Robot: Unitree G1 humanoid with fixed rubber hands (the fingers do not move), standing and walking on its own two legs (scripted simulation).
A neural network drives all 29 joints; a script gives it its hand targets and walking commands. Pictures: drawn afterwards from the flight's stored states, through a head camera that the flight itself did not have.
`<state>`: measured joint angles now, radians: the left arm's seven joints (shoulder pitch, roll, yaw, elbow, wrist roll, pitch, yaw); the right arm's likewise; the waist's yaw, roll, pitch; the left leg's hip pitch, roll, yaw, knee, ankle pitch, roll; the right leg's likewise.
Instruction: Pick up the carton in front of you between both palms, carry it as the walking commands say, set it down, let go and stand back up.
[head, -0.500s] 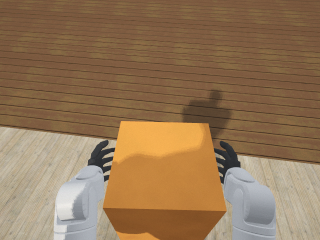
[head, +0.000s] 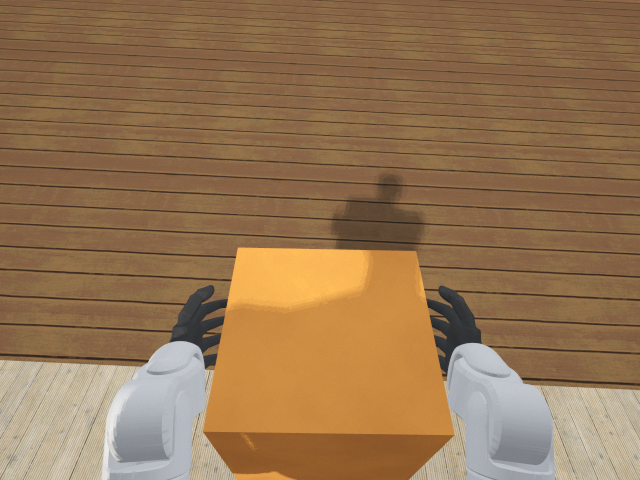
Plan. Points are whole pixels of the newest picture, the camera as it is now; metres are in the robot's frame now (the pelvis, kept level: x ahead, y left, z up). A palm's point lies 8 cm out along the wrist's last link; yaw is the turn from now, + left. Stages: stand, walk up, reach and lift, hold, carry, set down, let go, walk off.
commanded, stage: carry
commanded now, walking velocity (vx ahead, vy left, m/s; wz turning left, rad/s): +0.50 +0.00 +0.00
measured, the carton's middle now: (323, 374) +0.27 +0.00 +0.01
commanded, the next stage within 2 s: none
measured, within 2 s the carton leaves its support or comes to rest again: neither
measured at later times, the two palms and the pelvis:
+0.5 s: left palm (234, 115) +0.66 +0.15 +0.16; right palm (409, 116) +0.67 -0.15 +0.16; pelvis +0.34 -0.01 -0.01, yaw +2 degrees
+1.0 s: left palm (256, 43) +1.08 +0.16 +0.13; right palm (375, 47) +1.08 -0.14 +0.13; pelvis +0.68 +0.01 -0.01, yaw +2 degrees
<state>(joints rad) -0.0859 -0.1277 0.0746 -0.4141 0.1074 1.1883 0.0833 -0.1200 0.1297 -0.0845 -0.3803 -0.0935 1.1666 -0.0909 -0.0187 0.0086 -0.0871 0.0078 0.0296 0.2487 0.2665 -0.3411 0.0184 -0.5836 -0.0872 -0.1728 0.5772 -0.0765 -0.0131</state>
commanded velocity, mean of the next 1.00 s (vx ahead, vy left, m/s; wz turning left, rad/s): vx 0.50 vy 0.00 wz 0.00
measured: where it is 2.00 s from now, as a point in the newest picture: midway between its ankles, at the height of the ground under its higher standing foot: (300, 210)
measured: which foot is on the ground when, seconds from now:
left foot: down 0.00-0.08, up 0.10-0.54, down 0.56-0.98, up 1.00-1.00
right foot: up 0.00-0.06, down 0.08-0.58, up 0.60-0.96, down 0.98-1.00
